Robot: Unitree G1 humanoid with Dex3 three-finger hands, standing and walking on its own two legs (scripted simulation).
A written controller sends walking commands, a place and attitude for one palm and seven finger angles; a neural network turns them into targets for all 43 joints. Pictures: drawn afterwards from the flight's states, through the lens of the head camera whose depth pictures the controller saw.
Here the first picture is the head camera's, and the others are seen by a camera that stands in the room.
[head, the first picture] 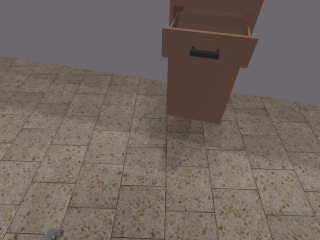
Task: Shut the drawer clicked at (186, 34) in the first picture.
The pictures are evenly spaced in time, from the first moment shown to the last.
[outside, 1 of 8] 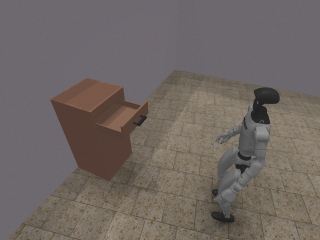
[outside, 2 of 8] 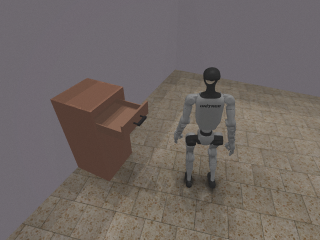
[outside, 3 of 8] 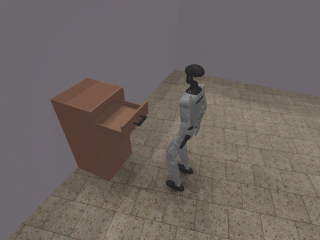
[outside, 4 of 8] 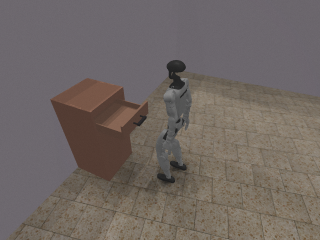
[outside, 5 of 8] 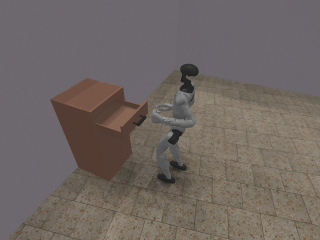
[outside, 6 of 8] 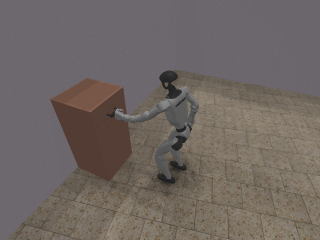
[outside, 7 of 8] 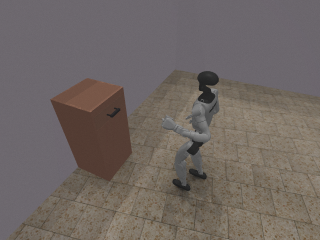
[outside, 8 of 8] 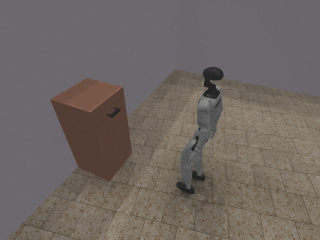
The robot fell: no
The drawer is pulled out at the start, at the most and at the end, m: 0.28 0.28 0.00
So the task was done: yes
